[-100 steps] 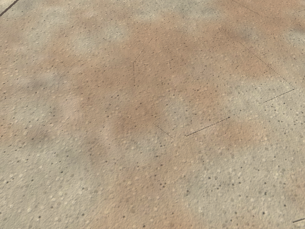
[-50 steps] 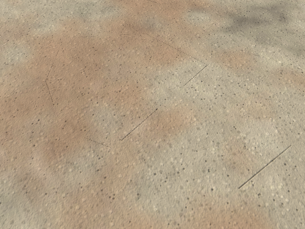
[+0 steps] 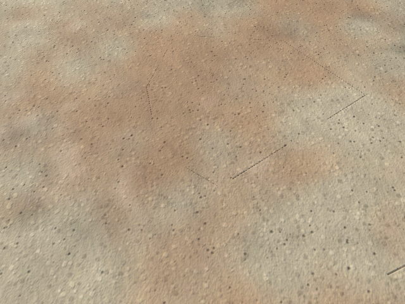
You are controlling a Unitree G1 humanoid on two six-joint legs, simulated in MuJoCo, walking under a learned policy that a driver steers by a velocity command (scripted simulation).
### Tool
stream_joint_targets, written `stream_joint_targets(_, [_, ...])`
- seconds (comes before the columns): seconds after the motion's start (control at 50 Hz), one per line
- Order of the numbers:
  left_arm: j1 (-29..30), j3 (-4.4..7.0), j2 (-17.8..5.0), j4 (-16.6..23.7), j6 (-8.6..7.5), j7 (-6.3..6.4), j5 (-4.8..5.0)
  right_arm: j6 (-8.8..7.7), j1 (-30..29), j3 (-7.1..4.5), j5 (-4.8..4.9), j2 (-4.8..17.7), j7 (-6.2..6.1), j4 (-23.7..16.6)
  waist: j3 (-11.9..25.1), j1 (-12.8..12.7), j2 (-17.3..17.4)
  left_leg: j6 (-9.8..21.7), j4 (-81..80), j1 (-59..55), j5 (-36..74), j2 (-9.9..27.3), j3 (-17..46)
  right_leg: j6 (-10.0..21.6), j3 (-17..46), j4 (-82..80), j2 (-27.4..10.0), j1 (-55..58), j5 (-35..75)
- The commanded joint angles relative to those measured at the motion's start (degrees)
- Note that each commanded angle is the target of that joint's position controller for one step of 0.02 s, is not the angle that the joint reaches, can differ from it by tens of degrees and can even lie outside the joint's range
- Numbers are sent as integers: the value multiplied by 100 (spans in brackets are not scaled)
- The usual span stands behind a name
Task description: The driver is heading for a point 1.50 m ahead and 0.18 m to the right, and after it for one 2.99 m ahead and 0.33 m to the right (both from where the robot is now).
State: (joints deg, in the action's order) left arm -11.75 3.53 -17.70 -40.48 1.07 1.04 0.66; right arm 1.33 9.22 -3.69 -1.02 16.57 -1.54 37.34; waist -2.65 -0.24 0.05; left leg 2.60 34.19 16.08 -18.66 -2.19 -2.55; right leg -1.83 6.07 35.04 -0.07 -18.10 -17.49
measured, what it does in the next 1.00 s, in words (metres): walks ahead: right foot, then left foot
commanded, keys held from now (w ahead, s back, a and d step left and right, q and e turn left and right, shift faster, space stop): e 0.28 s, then w+e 0.20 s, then w+q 0.52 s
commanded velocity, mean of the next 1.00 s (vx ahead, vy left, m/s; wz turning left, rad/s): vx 0.25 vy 0.00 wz -0.19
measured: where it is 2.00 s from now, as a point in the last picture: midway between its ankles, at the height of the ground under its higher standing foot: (244, 219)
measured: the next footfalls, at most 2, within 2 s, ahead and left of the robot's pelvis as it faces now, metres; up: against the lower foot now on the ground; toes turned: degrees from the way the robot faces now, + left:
right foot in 0.40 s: +0.00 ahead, -0.15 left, +0.00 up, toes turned -18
left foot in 0.90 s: +0.39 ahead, -0.04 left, +0.00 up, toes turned -11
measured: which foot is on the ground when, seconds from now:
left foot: down 0.00-0.40, up 0.42-0.88, down 0.90-1.00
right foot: down 0.00-0.02, up 0.04-0.38, down 0.40-0.90, up 0.92-1.00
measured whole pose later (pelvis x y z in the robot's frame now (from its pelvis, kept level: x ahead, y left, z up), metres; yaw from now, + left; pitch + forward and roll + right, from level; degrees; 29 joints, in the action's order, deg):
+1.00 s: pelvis +0.26 -0.09 -0.01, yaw -9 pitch +2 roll +1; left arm -19.3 2.1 -17.0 -42.7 -4.5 0.4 0.8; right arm -4.0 8.2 -3.3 1.4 17.5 2.9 38.7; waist -3.4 -1.2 -0.3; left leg 5.1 32.6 25.7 -9.4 -5.0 -1.3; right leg 0.3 1.8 66.7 0.0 -13.8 -26.2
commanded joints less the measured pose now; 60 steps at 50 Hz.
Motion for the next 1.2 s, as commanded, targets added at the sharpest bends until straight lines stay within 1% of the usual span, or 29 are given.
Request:
stream_joint_targets(0.02, [450, 193, -741, 665, -33, 40, 49, -96, 269, -256, -7, 640, 40, -416, 608, 186, -209, 270, -694, -802, 782, 642, 679, 519, 861, -255, -454, -605, 1046])
stream_joint_targets(0.06, [320, 181, -612, 763, 26, 43, 11, -132, 377, -326, -59, 932, 58, -409, 579, 162, 1269, 1300, -1564, -1156, 2297, 2353, 2304, -41, -268, 1731, 163, -1533, -1437])
stream_joint_targets(0.08, [293, 288, -830, 745, 53, 32, -13, -187, 447, -258, -73, 800, 49, -462, 610, 195, 866, 1674, -1600, -1146, 3003, 2744, 2522, -153, -75, 2991, -37, -1787, -1985])
stream_joint_targets(0.12, [133, 321, -727, 631, 162, 15, 82, -249, -53, -232, -14, 759, 18, -534, 409, -69, 290, 1387, -1572, -933, 2875, 2346, 1610, -239, 39, 3428, -262, -1839, -1426])
stream_joint_targets(0.2, [500, 184, -376, 811, 214, -82, 91, -158, 36, -278, -6, 849, -79, -407, 425, 166, 634, 1107, -1560, -1128, 2837, 1788, 428, -416, -495, 2297, -323, -1501, -628])
stream_joint_targets(0.28, [703, 142, -350, 1037, 222, -223, 88, -78, 179, -389, 86, 1132, -23, -279, 697, 300, 836, 1078, -1362, -1298, 3195, 2001, 96, -270, -895, 1014, -239, -752, -654])
stream_joint_targets(0.34, [539, 200, -449, 1037, 283, -271, 111, -123, 182, -435, 248, 1241, 67, -193, 713, 189, 859, 833, -1428, -972, 1176, 2122, 32, 70, -1168, 75, -116, -95, -276])
stream_joint_targets(0.38, [-201, 330, -633, 719, 251, -245, 126, -162, 160, -337, 278, 918, 92, -101, 707, -122, 586, 439, -820, -49, -340, 1831, -373, 444, -1281, -667, 160, 1211, -167])
stream_joint_targets(0.4, [-1008, 477, -947, 486, 199, -186, 160, -192, 44, -208, 162, 531, 130, -139, 790, -428, -291, 64, 736, 1043, -889, 1394, -872, 834, -313, -1053, -341, 2298, -319])
stream_joint_targets(0.42, [-1319, 620, -1766, 617, 36, -154, 78, -281, -468, -101, 4, 283, 119, -684, 621, -532, -1669, -437, 2799, 3367, -2096, 372, -737, 2037, 3122, -1804, -1962, 2851, -1424])
stream_joint_targets(0.44, [-1187, 501, -1411, 673, -204, -220, -6, -429, -845, -192, 172, 620, 140, -772, 563, -718, -907, -382, 3457, 3779, -1939, 370, 526, 2466, 3753, -2436, -2313, 2441, -1926])
stream_joint_targets(0.46, [-871, 362, -1080, 657, -335, -211, -14, -514, -813, -248, 333, 821, 210, -774, 161, -434, -998, -246, 3419, 3854, -1313, 566, 696, 2239, 3260, -2557, -2147, 2154, -2106])
stream_joint_targets(0.5, [-333, 188, -616, 702, -391, -152, 46, -602, -396, -319, 139, 997, 235, -437, -74, -85, -724, -235, 2865, 3501, -95, 790, 604, 1716, 2071, -2474, -1602, 1809, -1158])
stream_joint_targets(0.52, [-221, 136, -536, 725, -401, -110, -7, -620, -262, -312, 74, 940, 259, -310, -40, -15, -800, -300, 2631, 3125, 376, 828, 529, 1571, 1560, -2527, -1353, 1626, -509])
stream_joint_targets(0.56, [-332, 139, -613, 654, -458, -57, -105, -617, -211, -232, 96, 707, 313, -121, 84, -53, -629, -439, 2402, 2826, 1115, 784, 341, 1469, 936, -2583, -1176, 1569, 642])
stream_joint_targets(0.64, [-730, 146, -722, 373, -517, -34, -92, -571, -610, -64, 198, 406, 345, -99, -21, -312, -528, -514, 1216, 2611, 1915, 732, 251, 1272, 138, -2679, -1062, 1634, 1369])
stream_joint_targets(0.8, [-1061, 210, -864, -59, -500, -50, -9, -640, -1264, 66, 278, 321, 605, -357, -514, -526, -411, -65, -122, 2523, 1874, 507, 155, 1188, -547, -2667, -1477, 2232, 2026])
stream_joint_targets(0.86, [-950, 261, -1041, -58, -432, 22, -22, -627, -831, -36, 233, 554, 616, -339, 82, -186, -662, 272, -165, 1577, 1244, 58, -217, 975, -871, -1649, -1447, 2579, 5029])
stream_joint_targets(0.9, [-903, 234, -1044, 1, -354, 106, -45, -570, 618, -293, 265, 1018, 509, -34, 1048, 616, -562, 625, -344, -644, 1374, -296, -290, 648, -1267, 502, -1139, 1883, 6069])
stream_joint_targets(0.92, [-1075, 125, -768, 193, -417, 127, -144, -502, 1488, -426, 264, 1448, 401, 67, 1733, 845, 166, 1131, -327, -2678, 1035, 742, 1415, 371, -1306, 2407, -784, 92, 4100])
stream_joint_targets(0.94, [-1610, -107, -108, 329, -586, 13, -192, -566, 1522, -420, 268, 1688, 437, 74, 2494, 307, 1436, 2131, -1077, -4083, -198, 2107, 4698, 75, -527, 4175, 416, -1829, -1439])
stream_joint_targets(0.96, [-834, 1, -682, 382, -758, -79, 11, -569, 1564, -302, 264, 1135, 410, 58, 2344, 783, 831, 1896, -1610, -4022, -605, 1983, 4746, 154, 227, 4600, 172, -2419, -1309])
stream_joint_targets(0.98, [-341, 23, -806, 583, -866, -132, 176, -571, 1277, -262, 233, 1035, 374, 46, 1462, 728, 598, 1652, -1738, -3266, -249, 1836, 3890, 257, 128, 4425, -86, -2705, -801])
stream_joint_targets(1.0, [-165, -14, -728, 629, -943, -107, 79, -565, 914, -239, 231, 987, 350, -23, 990, 490, 10, 1513, -1795, -2378, 324, 1601, 3322, 305, 51, 3918, -335, -2541, -406])
stream_joint_targets(1.02, [-119, 22, -741, 632, -951, -82, -62, -562, 633, -198, 194, 866, 334, -103, 643, 277, -88, 1459, -1906, -1665, 979, 1400, 2915, 258, 6, 3477, -469, -2267, -174])
stream_joint_targets(1.04, [-238, 41, -739, 625, -898, -86, -100, -561, 461, -155, 120, 780, 305, -193, 548, 80, 59, 1481, -2068, -1181, 1346, 1262, 2698, 206, 30, 3342, -555, -1942, -34])
stream_joint_targets(1.08, [-468, 14, -619, 575, -772, -79, -156, -571, 329, -159, 147, 778, 253, -189, 431, -101, 250, 1569, -2250, -600, 1832, 1145, 2387, 8, -101, 2958, -602, -1738, 31])
stream_joint_targets(1.12, [-294, -40, -481, 644, -688, -53, -203, -586, 364, -176, 181, 871, 198, -118, 227, -113, 236, 1515, -2325, -49, 2132, 977, 1988, -184, -264, 2320, -566, -1670, 351])
stream_joint_targets(1.2, [708, -155, -212, 860, -737, -80, -169, -521, 664, -222, 251, 1011, 110, 41, 132, 297, 351, 1085, -2131, 347, 1654, 532, 1577, -316, -404, 364, -201, -1083, 2023])
Velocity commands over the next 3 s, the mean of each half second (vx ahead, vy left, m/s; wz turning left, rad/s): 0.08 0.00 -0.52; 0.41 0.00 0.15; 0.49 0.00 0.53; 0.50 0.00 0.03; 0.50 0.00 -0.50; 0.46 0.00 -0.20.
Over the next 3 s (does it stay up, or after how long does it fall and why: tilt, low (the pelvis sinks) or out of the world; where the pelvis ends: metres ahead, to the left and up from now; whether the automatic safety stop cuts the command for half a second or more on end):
stays up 1.34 -0.15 0.00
